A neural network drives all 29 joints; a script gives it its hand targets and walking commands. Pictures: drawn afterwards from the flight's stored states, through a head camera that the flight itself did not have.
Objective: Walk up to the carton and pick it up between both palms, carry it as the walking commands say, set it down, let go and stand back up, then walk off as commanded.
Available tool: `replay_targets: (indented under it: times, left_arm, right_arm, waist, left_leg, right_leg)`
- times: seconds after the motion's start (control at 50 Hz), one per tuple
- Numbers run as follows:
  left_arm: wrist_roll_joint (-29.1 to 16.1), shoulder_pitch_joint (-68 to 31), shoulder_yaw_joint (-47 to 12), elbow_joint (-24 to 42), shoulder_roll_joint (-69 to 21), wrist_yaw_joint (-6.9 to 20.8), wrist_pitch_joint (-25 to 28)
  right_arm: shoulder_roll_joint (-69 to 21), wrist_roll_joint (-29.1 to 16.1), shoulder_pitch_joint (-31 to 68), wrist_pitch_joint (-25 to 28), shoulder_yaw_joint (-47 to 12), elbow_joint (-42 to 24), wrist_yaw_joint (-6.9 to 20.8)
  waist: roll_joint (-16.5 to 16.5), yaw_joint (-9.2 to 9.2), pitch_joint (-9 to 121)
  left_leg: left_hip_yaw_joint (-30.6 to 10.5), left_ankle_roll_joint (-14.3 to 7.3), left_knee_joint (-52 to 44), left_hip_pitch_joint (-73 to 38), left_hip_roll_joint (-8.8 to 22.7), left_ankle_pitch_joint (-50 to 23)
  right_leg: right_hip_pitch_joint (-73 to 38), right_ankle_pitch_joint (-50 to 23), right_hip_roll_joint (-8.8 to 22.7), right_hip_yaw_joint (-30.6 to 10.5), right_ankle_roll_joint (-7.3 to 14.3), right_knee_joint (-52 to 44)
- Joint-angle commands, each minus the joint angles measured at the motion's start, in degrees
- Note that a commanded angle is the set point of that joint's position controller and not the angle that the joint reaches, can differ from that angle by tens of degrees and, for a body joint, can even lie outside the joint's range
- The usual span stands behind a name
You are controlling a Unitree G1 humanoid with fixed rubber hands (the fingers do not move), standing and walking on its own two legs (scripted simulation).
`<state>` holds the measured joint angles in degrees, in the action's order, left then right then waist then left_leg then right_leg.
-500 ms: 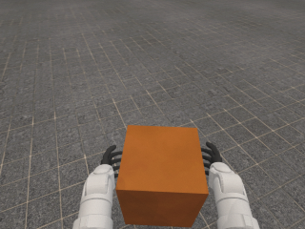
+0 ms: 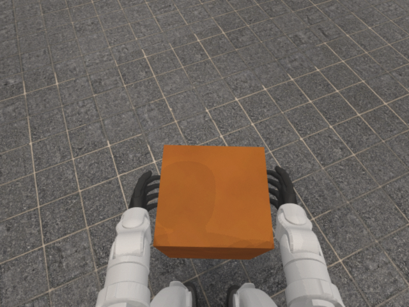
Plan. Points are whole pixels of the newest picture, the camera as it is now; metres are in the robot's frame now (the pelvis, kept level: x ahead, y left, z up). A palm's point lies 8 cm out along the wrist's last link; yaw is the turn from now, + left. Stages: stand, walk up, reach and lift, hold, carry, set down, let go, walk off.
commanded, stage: set down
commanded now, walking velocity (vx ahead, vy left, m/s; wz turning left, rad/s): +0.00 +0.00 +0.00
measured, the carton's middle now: (211, 208) +0.34 +0.01 -0.14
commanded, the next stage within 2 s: none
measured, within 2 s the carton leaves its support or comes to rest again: neither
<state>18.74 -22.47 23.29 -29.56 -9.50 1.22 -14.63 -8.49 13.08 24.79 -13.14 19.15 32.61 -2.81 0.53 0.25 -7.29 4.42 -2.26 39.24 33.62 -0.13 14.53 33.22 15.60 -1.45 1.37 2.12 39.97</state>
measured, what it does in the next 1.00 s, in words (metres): lowers itself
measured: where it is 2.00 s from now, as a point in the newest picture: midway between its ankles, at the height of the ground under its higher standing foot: outside the picture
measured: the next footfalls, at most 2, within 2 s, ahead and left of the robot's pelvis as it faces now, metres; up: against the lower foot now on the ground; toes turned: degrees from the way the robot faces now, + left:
none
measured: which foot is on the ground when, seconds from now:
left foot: down 0.00-1.00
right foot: down 0.00-1.00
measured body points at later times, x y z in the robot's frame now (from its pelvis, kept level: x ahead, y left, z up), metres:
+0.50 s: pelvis -0.03 +0.00 -0.04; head +0.21 +0.00 +0.34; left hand +0.32 +0.17 -0.17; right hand +0.32 -0.14 -0.17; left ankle +0.05 +0.10 -0.71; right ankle +0.04 -0.10 -0.71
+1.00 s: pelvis -0.05 +0.00 -0.11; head +0.27 +0.00 +0.21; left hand +0.36 +0.16 -0.28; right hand +0.37 -0.13 -0.27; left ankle +0.05 +0.10 -0.71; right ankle +0.04 -0.10 -0.71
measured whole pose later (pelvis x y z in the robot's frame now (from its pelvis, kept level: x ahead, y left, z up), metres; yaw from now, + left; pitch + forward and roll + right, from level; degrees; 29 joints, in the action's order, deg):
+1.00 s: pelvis -0.05 +0.00 -0.11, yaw +0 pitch +37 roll +0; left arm -1.8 -40.9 7.2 -39.7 4.0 -13.9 5.0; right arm 0.1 6.6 41.7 3.1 8.6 36.8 -14.0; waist 0.5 -0.4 -8.1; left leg 2.4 -2.4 66.5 85.9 -0.8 17.6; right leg 85.4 19.1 -1.4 1.4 1.9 67.6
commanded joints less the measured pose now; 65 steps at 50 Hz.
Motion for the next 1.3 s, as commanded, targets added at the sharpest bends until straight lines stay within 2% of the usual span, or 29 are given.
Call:
replay_targets:
  times: [0.0, 0.1, 0.14, 0.18, 0.22, 0.24, 0.26, 0.3, 0.32, 0.36, 0.44, 0.46, 0.5, 0.52, 0.6, 0.62, 0.68, 0.72, 0.78, 0.82, 0.84, 0.92, 1.04, 1.1, 1.12, 1.14, 1.18, 1.26, 1.28]
  left_arm:
    - [-8.87, -24.83, -31.4, -0.85, -39.53, 7.41, 10.39]
    - [-10.98, -20.19, -32.78, 0.03, -32.86, 3.61, 16.01]
    - [-11.69, -17.9, -32.64, 0.23, -28.09, 1.42, 18.0]
    - [-13.24, -16.86, -32.76, 1.38, -23.12, -0.93, 19.82]
    - [-14.64, -16.05, -32.15, 0.8, -17.74, -3.22, 21.13]
    - [-14.69, -14.86, -30.59, -0.04, -14.22, -4.36, 21.63]
    - [-15.46, -15.69, -30.06, 0.06, -11.46, -5.53, 22.14]
    - [-15.98, -14.86, -27.33, -0.39, -3.41, -7.96, 22.84]
    - [-16.92, -14.83, -26.85, -1.31, -1.11, -8.75, 23.11]
    - [-18.94, -18.56, -26.67, -0.67, 0.58, -9.71, 23.24]
    - [-20.13, -23.78, -24.32, -0.89, 3.5, -11.14, 22.82]
    - [-20.58, -25.01, -24.74, -0.97, 3.31, -11.21, 22.79]
    - [-21.25, -28.0, -24.65, -0.59, 3.97, -11.5, 22.63]
    - [-21.4, -29.0, -24.31, -1.45, 3.84, -11.45, 22.36]
    - [-21.38, -29.92, -24.73, -3.02, 2.16, -11.65, 22.43]
    - [-20.95, -29.72, -24.53, -4.17, 1.54, -11.64, 22.34]
    - [-19.78, -30.57, -24.04, -5.88, 1.5, -11.47, 22.94]
    - [-19.32, -31.66, -23.13, -6.6, 1.66, -11.26, 23.03]
    - [-20.55, -34.88, -25.42, -3.92, 0.39, -10.85, 23.54]
    - [-20.42, -35.15, -24.76, -2.88, 1.67, -10.92, 23.67]
    - [-21.2, -36.27, -26.14, -1.27, 1.5, -10.93, 23.82]
    - [-23.2, -38.33, -28.63, 1.66, 1.58, -11.25, 23.12]
    - [-24.7, -43.35, -29.17, 1.93, 3.5, -11.87, 20.92]
    - [-24.53, -45.27, -28.77, -2.33, 1.98, -12.1, 19.49]
    - [-24.26, -45.39, -28.58, -3.56, 1.48, -12.04, 19.36]
    - [-23.66, -46.22, -27.34, -6.24, 1.96, -11.85, 18.89]
    - [-23.38, -48.41, -27.36, -6.95, 1.82, -11.59, 18.74]
    - [-23.15, -52.87, -26.74, -8.29, 1.37, -11.5, 18.31]
    - [-23.53, -53.47, -27.79, -8.9, -0.2, -11.35, 18.09]
  right_arm:
    - [-44.83, -2.79, 20.43, 8.4, -29.45, 0.2, 8.46]
    - [-36.53, -4.31, 17.67, 13.96, -32.47, -0.85, 5.05]
    - [-32.54, -4.97, 16.38, 15.87, -33.59, -0.6, 2.88]
    - [-27.29, -5.26, 13.99, 17.63, -33.33, -0.65, 0.63]
    - [-21.01, -5.42, 12.54, 19.08, -31.72, -0.33, -1.52]
    - [-18.2, -5.32, 11.48, 19.6, -30.79, 0.68, -2.48]
    - [-14.48, -5.07, 11.72, 20.16, -28.94, 0.73, -3.56]
    - [-5.48, -5.35, 11.43, 20.9, -25.43, 0.14, -5.61]
    - [-2.85, -5.45, 11.27, 20.88, -24.2, 0.46, -6.4]
    - [-0.96, -7.12, 14.45, 20.65, -22.83, 0.42, -7.06]
    - [-0.37, -11.18, 21.88, 20.35, -22.36, -0.29, -7.12]
    - [-0.25, -11.58, 23.32, 20.45, -22.02, -0.49, -7.03]
    - [-0.51, -13.22, 26.69, 20.53, -23.01, -1.72, -7.15]
    - [0.07, -13.25, 27.96, 20.54, -22.63, -2.06, -7.35]
    - [0.17, -13.14, 28.69, 20.44, -22.34, -0.12, -7.35]
    - [-0.29, -13.45, 29.26, 20.38, -22.94, 0.76, -7.15]
    - [-1.04, -12.33, 29.49, 20.6, -21.92, 2.17, -7.03]
    - [-1.29, -11.82, 30.01, 20.43, -21.28, 2.5, -7.08]
    - [-3.65, -12.32, 30.62, 20.21, -22.76, 1.53, -7.11]
    - [-3.74, -12.37, 31.29, 20.09, -23.34, -0.11, -7.47]
    - [-4.13, -12.62, 30.84, 20.07, -23.77, -0.39, -7.49]
    - [-3.93, -13.96, 33.81, 19.38, -25.51, -3.76, -8.07]
    - [-2.26, -16.06, 40.32, 17.63, -26.07, -6.75, -9.07]
    - [-0.84, -15.89, 43.4, 17.03, -25.23, -4.0, -8.92]
    - [-1.38, -16.25, 43.65, 16.75, -25.76, -2.44, -8.8]
    - [-1.12, -15.55, 44.3, 16.34, -24.1, 0.21, -8.68]
    - [-1.14, -15.46, 45.71, 16.02, -23.66, 1.78, -8.35]
    - [-3.45, -16.9, 49.22, 14.98, -24.06, 4.15, -7.91]
    - [-3.74, -16.85, 49.95, 15.03, -24.25, 3.51, -7.82]
  waist:
    - [-4.15, -1.78, 45.48]
    - [-3.22, -3.26, 55.67]
    - [-3.54, -4.77, 57.65]
    - [-3.09, -4.64, 59.42]
    - [-2.31, -3.76, 57.28]
    - [-2.14, -4.41, 55.46]
    - [-1.69, -3.36, 53.71]
    - [-0.52, -2.68, 49.48]
    - [-0.22, -1.86, 47.44]
    - [0.53, -1.63, 44.4]
    - [1.79, -3.86, 41.78]
    - [1.78, -3.4, 42.21]
    - [0.89, -4.28, 44.64]
    - [0.61, -3.96, 45.3]
    - [0.61, -3.5, 49.25]
    - [0.57, -4.36, 49.65]
    - [-0.26, -3.47, 52.33]
    - [-0.63, -3.65, 55.46]
    - [-0.91, -2.98, 62.0]
    - [-1.54, -3.69, 67.07]
    - [-0.62, -3.14, 69.25]
    - [-1.17, -3.13, 74.99]
    - [-0.94, -4.01, 73.53]
    - [-0.98, -3.38, 66.29]
    - [-0.73, -3.81, 64.08]
    - [-0.86, -3.05, 61.38]
    - [-0.93, -2.82, 60.66]
    - [-1.17, -3.98, 63.79]
    - [-1.16, -3.14, 65.23]
  left_leg:
    - [-14.04, -0.54, 7.77, -5.4, -4.76, -26.59]
    - [-13.27, 0.15, 12.42, -2.77, -4.93, -32.15]
    - [-12.89, 0.43, 13.5, -0.59, -5.05, -32.06]
    - [-12.59, 0.63, 14.64, 0.05, -5.36, -32.6]
    - [-12.18, 0.66, 14.72, 0.81, -5.53, -29.42]
    - [-11.94, 0.8, 14.69, 1.11, -5.58, -27.74]
    - [-12.0, 0.74, 14.45, 1.68, -5.71, -25.76]
    - [-11.73, 0.92, 13.37, 2.61, -5.47, -19.94]
    - [-11.86, 0.76, 13.05, 3.14, -5.37, -17.79]
    - [-12.11, 0.92, 12.15, 4.6, -5.1, -12.01]
    - [-11.88, 1.15, 11.94, 7.79, -4.81, -4.67]
    - [-11.93, 1.29, 12.25, 8.22, -4.93, -3.65]
    - [-11.57, 1.15, 13.63, 9.58, -4.97, -3.19]
    - [-11.21, 0.98, 14.61, 10.25, -5.03, -2.83]
    - [-11.1, 1.01, 17.78, 11.54, -5.35, -5.76]
    - [-11.37, 0.9, 18.3, 11.93, -5.31, -6.43]
    - [-11.28, 0.47, 21.34, 15.03, -5.75, -9.51]
    - [-11.13, 0.31, 22.86, 16.16, -5.98, -10.06]
    - [-10.92, 0.28, 25.99, 17.62, -6.16, -13.29]
    - [-10.83, 0.27, 28.33, 16.83, -6.31, -16.85]
    - [-10.69, 0.36, 28.92, 16.37, -6.42, -17.63]
    - [-10.61, 0.83, 32.53, 16.17, -6.65, -19.62]
    - [-9.27, 1.06, 35.2, 21.2, -6.86, -11.83]
    - [-9.49, 1.35, 35.88, 25.29, -6.86, -5.62]
    - [-9.14, 1.42, 36.38, 27.23, -6.79, -4.39]
    - [-9.09, 1.4, 36.8, 29.91, -6.72, -1.31]
    - [-8.9, 1.38, 37.97, 32.7, -6.78, 0.48]
    - [-8.18, 1.06, 40.38, 34.46, -6.87, 2.28]
    - [-8.44, 1.15, 41.16, 34.02, -6.95, 1.47]
  right_leg:
    - [-1.73, -24.73, -4.1, -10.18, -1.44, 6.26]
    - [1.07, -29.75, -5.38, -9.67, -1.89, 11.15]
    - [1.93, -30.33, -5.58, -9.68, -2.07, 12.33]
    - [3.54, -30.51, -5.85, -9.52, -2.1, 13.46]
    - [6.1, -26.46, -5.94, -8.9, -1.82, 13.59]
    - [7.28, -24.64, -5.77, -8.82, -1.64, 13.4]
    - [9.49, -21.57, -5.75, -8.3, -1.41, 13.49]
    - [11.96, -14.95, -5.36, -7.66, -0.84, 13.04]
    - [13.29, -12.6, -5.14, -7.31, -0.6, 12.65]
    - [15.54, -6.98, -4.8, -7.09, -0.05, 12.51]
    - [16.96, -1.27, -4.22, -6.87, 0.24, 13.25]
    - [17.26, -0.76, -4.17, -6.54, 0.09, 13.64]
    - [16.01, -1.0, -4.07, -6.58, -0.23, 14.73]
    - [15.63, -0.4, -4.0, -6.62, -0.33, 14.97]
    - [17.52, -2.82, -4.3, -6.76, -0.5, 17.62]
    - [18.98, -2.86, -4.42, -6.74, -0.66, 18.7]
    - [22.13, -6.08, -4.73, -7.05, -1.18, 20.93]
    - [23.0, -6.69, -5.0, -7.06, -1.44, 22.3]
    - [23.27, -10.29, -5.39, -7.51, -1.54, 25.02]
    - [23.99, -12.96, -5.62, -7.31, -1.82, 26.98]
    - [23.74, -13.63, -5.77, -7.09, -1.78, 27.68]
    - [25.39, -13.75, -5.87, -6.06, -1.86, 30.96]
    - [28.2, -6.61, -5.74, -5.02, -1.92, 33.56]
    - [34.36, -0.12, -5.46, -4.34, -1.72, 34.85]
    - [35.51, 0.73, -5.45, -4.61, -1.61, 35.06]
    - [37.34, 3.29, -5.25, -4.45, -1.79, 35.27]
    - [39.04, 4.31, -5.27, -4.53, -1.69, 36.59]
    - [39.42, 5.45, -5.56, -4.61, -1.84, 39.4]
    - [40.08, 5.0, -5.57, -4.21, -1.74, 40.31]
